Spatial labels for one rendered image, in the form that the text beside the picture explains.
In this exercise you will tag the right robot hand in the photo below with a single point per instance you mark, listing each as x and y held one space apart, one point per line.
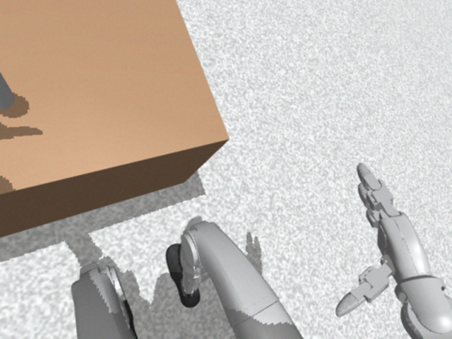
403 255

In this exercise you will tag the left robot foot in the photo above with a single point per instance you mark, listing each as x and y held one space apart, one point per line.
132 329

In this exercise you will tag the can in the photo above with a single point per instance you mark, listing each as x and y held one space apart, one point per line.
6 96

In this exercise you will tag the right robot foot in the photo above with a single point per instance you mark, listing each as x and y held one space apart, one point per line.
175 270

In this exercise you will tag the right robot arm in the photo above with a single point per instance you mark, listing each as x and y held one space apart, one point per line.
426 312

